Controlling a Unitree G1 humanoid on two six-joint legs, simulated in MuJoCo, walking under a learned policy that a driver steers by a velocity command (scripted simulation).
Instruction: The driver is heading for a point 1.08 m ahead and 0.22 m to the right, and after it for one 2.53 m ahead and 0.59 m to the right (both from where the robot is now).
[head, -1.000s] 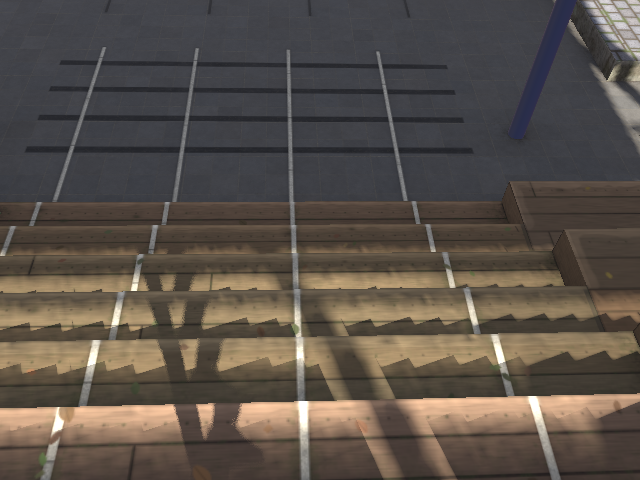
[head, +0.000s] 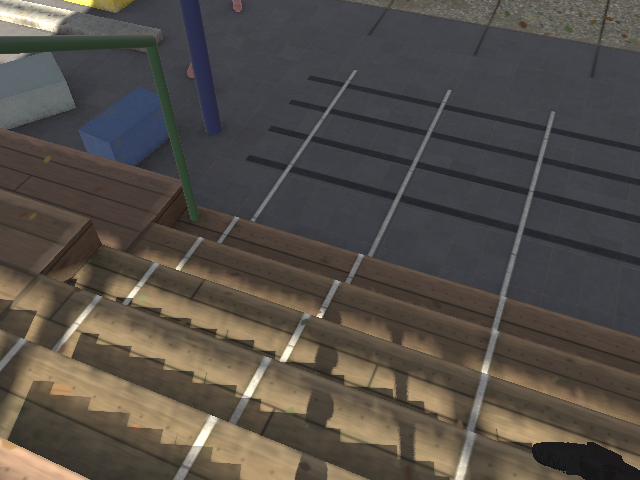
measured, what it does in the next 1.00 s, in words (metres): goes down, turning right: left foot 0.15 m lower, then right foot 0.15 m lower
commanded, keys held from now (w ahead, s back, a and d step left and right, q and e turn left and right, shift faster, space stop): w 0.30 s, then w+e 0.70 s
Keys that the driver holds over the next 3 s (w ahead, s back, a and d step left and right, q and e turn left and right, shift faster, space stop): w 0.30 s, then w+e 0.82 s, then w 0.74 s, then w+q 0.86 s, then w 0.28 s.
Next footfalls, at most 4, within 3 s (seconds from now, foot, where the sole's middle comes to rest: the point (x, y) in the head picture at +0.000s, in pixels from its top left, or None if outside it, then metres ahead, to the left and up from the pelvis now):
0.06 left None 0.19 0.13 -0.84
0.64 right None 0.47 -0.12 -0.99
1.12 left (378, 440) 0.78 0.02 -1.14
1.74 right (507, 423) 0.95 -0.37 -1.28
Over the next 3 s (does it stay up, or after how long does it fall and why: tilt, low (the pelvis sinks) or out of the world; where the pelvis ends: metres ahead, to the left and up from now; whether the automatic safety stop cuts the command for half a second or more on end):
stays up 1.49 -0.49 -0.81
